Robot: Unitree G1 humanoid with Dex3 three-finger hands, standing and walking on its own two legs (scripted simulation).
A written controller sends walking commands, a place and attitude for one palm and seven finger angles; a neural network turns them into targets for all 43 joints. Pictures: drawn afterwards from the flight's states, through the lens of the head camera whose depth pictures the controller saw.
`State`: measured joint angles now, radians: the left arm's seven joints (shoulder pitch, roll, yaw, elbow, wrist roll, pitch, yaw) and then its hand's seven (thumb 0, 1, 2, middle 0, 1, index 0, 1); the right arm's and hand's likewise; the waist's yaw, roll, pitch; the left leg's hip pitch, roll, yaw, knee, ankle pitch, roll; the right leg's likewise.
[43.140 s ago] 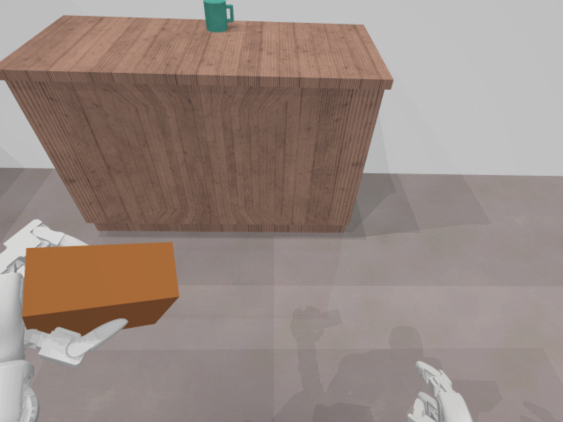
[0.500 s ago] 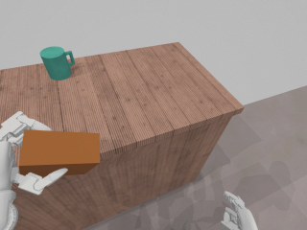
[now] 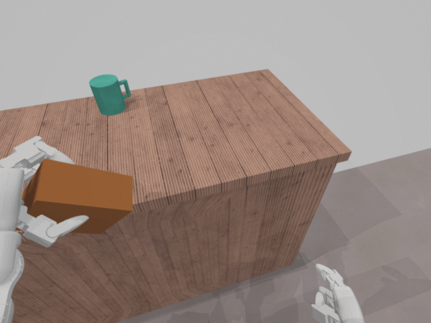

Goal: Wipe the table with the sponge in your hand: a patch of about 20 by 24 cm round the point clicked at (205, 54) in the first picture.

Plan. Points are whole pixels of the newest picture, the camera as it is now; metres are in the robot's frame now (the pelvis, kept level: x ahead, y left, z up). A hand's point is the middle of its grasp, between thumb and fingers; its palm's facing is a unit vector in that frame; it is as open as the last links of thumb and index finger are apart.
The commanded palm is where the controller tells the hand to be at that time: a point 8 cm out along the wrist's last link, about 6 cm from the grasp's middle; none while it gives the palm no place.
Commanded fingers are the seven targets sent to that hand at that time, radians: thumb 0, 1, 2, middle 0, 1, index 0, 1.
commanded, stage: turn the palm down, sponge in hand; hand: left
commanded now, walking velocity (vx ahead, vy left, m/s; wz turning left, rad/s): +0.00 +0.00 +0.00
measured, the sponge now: (90, 203) +0.25 +0.25 +0.13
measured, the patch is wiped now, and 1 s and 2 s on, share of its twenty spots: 0.00 0.00 0.00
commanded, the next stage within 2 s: move the sponge above the wiping area in 1.76 s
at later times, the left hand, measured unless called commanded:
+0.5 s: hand (58, 176) +0.25 +0.28 +0.19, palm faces +0.37 -0.41 -0.84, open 10.3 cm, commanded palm +0.21 +0.28 +0.24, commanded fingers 0.00 0.10 1.30 -1.20 -1.60 -1.20 -1.60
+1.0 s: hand (39, 171) +0.25 +0.30 +0.20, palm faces +0.26 -0.23 -0.94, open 10.3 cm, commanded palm +0.20 +0.30 +0.27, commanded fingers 0.00 0.10 1.30 -1.20 -1.60 -1.20 -1.60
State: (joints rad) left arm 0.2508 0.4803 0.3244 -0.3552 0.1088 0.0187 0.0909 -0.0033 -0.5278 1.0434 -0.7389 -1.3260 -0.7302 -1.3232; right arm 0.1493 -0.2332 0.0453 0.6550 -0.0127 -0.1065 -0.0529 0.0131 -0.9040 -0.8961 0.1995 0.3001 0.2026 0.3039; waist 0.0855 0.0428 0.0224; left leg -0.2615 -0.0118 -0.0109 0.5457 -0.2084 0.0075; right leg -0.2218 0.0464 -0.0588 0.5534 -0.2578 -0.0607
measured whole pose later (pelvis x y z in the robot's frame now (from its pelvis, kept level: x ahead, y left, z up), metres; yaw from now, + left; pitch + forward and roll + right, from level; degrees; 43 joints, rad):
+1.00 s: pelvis +0.00 +0.02 +0.01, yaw -1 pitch -7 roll +0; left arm 0.01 0.58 0.07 -0.33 0.65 0.56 -0.11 0.00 -0.53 1.05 -0.74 -1.33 -0.73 -1.33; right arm 0.01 -0.27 0.08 0.65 0.06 -0.01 -0.10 0.01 -0.90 -0.90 0.20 0.30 0.20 0.30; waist 0.13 0.14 0.02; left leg -0.13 -0.03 0.02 0.40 -0.15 0.03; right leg -0.11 0.03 -0.02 0.43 -0.20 -0.04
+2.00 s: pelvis +0.00 +0.01 +0.01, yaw -2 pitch -8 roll +1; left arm -0.04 0.57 -0.02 -0.25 0.82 0.50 -0.12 0.00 -0.54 1.05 -0.74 -1.33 -0.73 -1.33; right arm -0.01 -0.27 0.07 0.70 0.05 0.01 -0.07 0.01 -0.91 -0.90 0.20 0.30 0.20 0.30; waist 0.15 0.14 0.03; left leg -0.12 -0.01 0.02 0.40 -0.14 0.01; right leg -0.10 0.05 -0.01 0.44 -0.20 -0.06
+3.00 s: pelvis +0.01 +0.00 +0.01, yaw -1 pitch -5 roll +0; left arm -0.16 0.63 0.06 0.11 0.87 0.33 -0.16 0.00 -0.54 1.05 -0.74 -1.34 -0.73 -1.33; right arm 0.05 -0.29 0.05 0.72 0.05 0.00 -0.08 0.01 -0.91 -0.90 0.20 0.30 0.20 0.30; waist 0.11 0.12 0.02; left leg -0.16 -0.01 -0.01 0.41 -0.16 0.01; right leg -0.13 0.05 -0.04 0.41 -0.20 -0.07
